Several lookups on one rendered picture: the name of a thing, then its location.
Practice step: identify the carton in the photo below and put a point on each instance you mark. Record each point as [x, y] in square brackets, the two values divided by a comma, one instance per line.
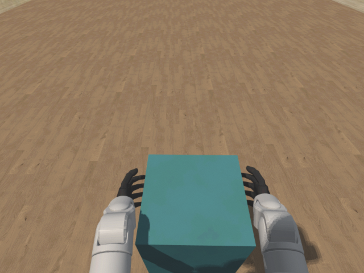
[194, 216]

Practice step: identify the robot left forearm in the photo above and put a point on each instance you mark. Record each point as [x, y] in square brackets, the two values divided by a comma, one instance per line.
[113, 242]

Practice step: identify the robot right forearm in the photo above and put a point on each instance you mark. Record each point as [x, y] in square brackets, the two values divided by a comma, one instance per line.
[279, 237]

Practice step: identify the robot right hand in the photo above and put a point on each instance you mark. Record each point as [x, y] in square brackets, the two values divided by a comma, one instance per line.
[258, 186]

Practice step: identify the robot left hand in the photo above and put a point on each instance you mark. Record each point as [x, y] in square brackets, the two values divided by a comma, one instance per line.
[127, 188]

